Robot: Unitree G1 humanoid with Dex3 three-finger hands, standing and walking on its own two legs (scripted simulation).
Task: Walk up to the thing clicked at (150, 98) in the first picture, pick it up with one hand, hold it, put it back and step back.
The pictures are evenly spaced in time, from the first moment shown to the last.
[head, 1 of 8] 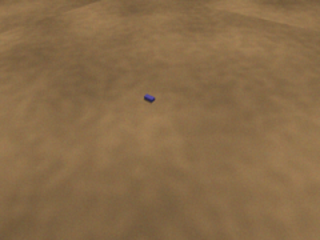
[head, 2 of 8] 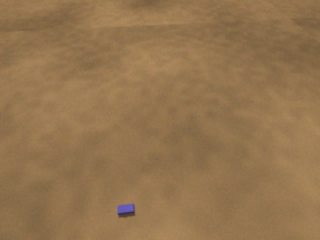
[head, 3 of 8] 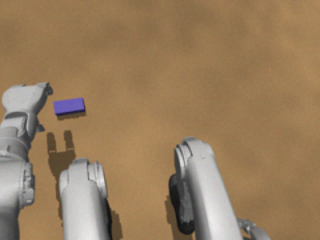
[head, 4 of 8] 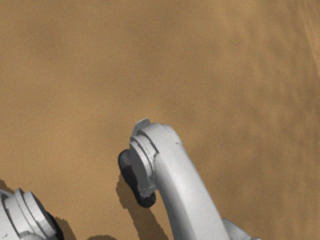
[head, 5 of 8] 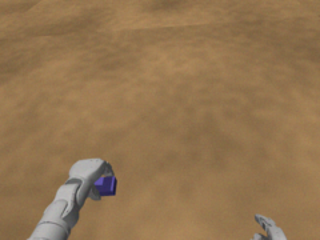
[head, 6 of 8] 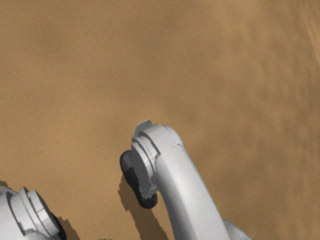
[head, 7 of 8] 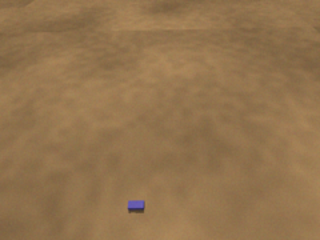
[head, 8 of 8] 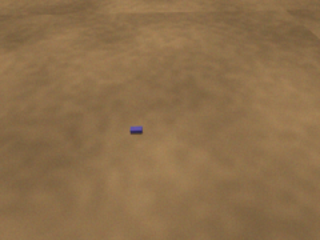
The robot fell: no
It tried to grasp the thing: yes
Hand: left
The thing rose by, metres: 0.68
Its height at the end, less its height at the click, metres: +0.00
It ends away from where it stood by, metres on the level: 0.00
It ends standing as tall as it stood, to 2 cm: yes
